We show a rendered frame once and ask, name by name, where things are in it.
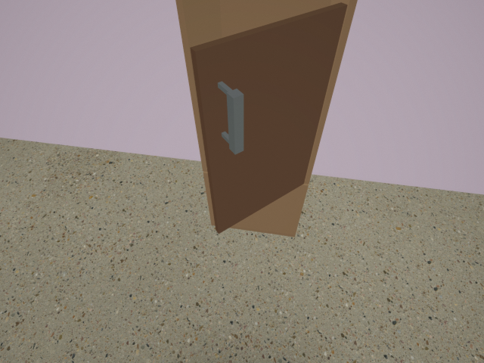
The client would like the handle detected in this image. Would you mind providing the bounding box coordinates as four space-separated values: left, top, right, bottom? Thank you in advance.
218 81 244 154

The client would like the cupboard door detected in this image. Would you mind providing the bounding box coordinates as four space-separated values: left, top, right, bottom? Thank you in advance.
190 2 347 234

